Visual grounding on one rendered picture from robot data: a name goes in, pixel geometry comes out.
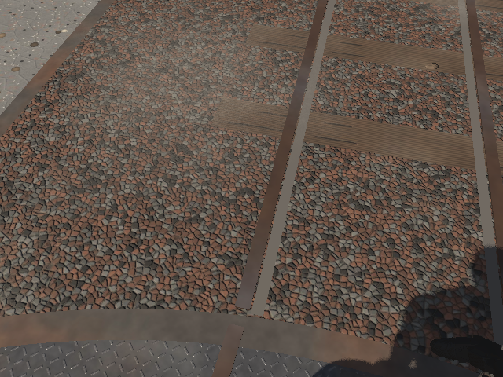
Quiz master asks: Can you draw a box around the right robot hand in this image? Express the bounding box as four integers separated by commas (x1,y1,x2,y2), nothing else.
430,335,503,377

